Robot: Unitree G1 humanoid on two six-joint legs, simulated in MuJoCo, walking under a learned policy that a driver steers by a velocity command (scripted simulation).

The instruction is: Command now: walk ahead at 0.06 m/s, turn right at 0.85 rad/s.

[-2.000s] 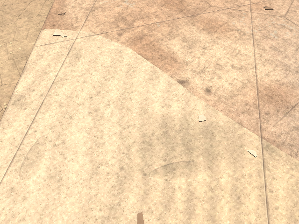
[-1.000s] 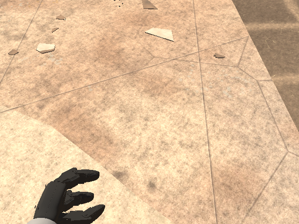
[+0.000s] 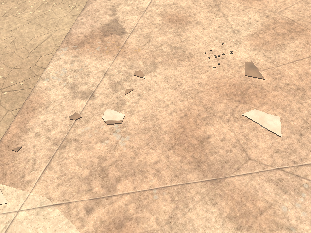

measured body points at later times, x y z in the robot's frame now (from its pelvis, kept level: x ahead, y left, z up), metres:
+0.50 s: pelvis +0.07 +0.02 +0.00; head +0.09 +0.03 +0.45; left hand +0.36 +0.19 -0.06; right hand +0.08 -0.29 -0.09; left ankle +0.13 +0.13 -0.73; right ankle +0.07 -0.09 -0.72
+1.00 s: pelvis +0.06 +0.01 +0.01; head +0.07 +0.01 +0.46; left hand +0.29 +0.18 -0.09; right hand +0.07 -0.27 -0.11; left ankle +0.14 +0.13 -0.72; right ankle -0.01 -0.09 -0.72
